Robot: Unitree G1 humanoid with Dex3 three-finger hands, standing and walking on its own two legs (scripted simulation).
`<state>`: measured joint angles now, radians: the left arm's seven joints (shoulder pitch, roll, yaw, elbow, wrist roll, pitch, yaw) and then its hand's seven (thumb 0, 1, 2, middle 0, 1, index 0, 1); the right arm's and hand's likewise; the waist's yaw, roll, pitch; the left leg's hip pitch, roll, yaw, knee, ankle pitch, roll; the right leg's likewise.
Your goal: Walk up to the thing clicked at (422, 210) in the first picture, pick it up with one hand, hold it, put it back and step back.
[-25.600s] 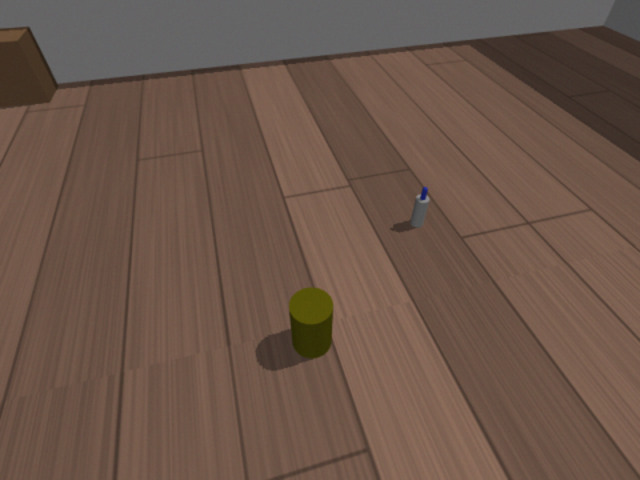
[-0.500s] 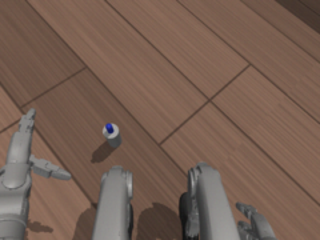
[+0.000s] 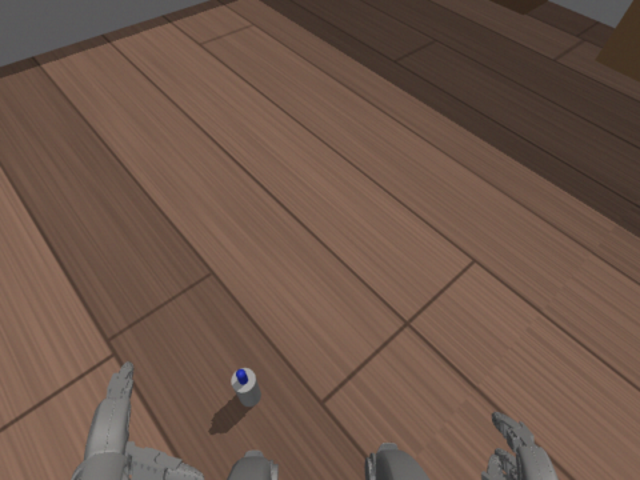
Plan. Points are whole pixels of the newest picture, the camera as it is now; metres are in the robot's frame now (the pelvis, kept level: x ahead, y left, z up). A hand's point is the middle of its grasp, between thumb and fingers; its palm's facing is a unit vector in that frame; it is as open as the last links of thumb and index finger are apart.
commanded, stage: home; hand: left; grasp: from the side
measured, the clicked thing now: (245, 385) +0.41 +0.18 -0.56
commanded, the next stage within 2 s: stand in 1.92 s
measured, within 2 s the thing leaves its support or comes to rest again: neither
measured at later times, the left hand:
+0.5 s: hand (147, 462) +0.19 +0.19 +0.00, palm faces +0.12 -0.95 -0.29, open 17.6 cm
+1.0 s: hand (149, 468) +0.18 +0.18 +0.00, palm faces +0.11 -0.95 -0.29, open 17.6 cm
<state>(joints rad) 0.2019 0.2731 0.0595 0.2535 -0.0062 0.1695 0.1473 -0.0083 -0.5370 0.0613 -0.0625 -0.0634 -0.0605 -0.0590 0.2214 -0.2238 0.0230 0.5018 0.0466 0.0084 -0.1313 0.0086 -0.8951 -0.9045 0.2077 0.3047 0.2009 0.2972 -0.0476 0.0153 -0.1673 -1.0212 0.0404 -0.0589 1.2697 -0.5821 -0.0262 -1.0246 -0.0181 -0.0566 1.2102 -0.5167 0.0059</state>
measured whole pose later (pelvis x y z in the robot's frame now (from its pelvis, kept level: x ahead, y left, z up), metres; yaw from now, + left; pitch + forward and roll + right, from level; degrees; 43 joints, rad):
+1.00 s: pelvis +0.01 +0.00 +0.06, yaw +1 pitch +7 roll -2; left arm 0.45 0.20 -0.01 0.02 -0.01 0.26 0.14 -0.01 -0.57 0.04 -0.05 -0.06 -0.05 -0.05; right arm 0.29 -0.21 0.03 0.51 0.01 -0.12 -0.17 0.01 -0.90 -0.90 0.21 0.30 0.20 0.30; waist -0.02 0.04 -0.11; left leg -0.60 0.04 -0.04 0.96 -0.48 -0.02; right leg -0.60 -0.01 -0.05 0.90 -0.42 0.01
